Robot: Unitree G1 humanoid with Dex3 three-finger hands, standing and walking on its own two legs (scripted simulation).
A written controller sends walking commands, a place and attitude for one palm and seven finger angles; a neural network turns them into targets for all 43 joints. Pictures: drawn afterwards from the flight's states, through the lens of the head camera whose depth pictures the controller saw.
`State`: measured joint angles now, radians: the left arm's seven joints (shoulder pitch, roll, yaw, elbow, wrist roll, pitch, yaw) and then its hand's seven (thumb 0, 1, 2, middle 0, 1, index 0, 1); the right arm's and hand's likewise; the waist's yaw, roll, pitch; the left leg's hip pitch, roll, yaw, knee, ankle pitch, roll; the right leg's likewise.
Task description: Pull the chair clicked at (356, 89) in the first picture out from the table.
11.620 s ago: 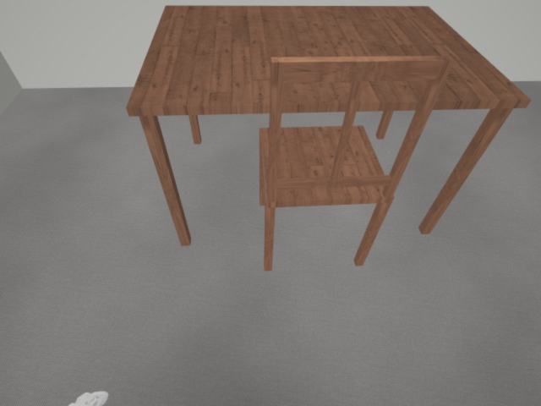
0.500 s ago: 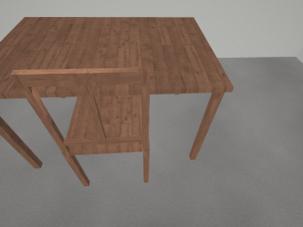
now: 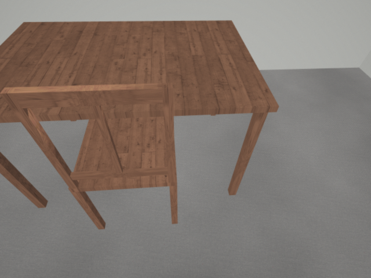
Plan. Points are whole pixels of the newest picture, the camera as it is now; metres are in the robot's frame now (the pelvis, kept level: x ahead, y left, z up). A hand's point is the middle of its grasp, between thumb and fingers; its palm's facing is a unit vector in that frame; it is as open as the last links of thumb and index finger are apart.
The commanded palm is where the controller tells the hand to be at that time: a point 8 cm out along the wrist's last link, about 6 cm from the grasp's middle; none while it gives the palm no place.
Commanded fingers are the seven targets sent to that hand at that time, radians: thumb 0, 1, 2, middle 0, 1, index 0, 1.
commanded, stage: look again from close up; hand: left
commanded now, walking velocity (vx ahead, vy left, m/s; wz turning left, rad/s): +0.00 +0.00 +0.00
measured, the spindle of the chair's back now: (109, 143) +0.51 +0.27 -0.08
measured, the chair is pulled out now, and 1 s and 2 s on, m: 0.00 0.00 0.00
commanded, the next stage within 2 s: shuffle to correct the standing spot in 0.30 s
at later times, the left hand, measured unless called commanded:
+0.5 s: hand out of the picture -0.01 +0.16 -0.18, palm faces +0.04 -0.99 -0.16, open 7.4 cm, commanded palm none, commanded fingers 0.00 0.90 0.90 -0.20 -0.30 -0.20 -0.30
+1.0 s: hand out of the picture +0.13 +0.24 -0.17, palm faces +0.13 -0.98 -0.18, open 7.4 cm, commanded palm none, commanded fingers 0.00 0.90 0.90 -0.20 -0.30 -0.20 -0.30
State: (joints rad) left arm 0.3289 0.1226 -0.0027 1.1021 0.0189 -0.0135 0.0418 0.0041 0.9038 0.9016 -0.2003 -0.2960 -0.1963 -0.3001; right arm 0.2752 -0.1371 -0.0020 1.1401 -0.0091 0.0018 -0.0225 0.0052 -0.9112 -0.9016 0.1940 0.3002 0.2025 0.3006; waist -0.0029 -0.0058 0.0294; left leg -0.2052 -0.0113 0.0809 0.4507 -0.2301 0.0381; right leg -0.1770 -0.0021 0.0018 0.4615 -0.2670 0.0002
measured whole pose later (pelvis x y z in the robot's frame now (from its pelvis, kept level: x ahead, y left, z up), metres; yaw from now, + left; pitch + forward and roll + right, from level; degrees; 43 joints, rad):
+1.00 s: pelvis +0.11 +0.06 +0.00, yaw +7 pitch +2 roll +0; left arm 0.22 0.18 0.05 1.02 0.03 0.00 0.01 0.01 0.91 0.90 -0.20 -0.30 -0.19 -0.30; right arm 0.36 -0.12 0.01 1.09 -0.02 -0.06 -0.04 0.00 -0.91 -0.90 0.19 0.30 0.20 0.30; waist -0.02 -0.03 0.05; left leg -0.10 -0.06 0.07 0.34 -0.28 0.08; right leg -0.55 -0.06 -0.04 1.02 -0.27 0.02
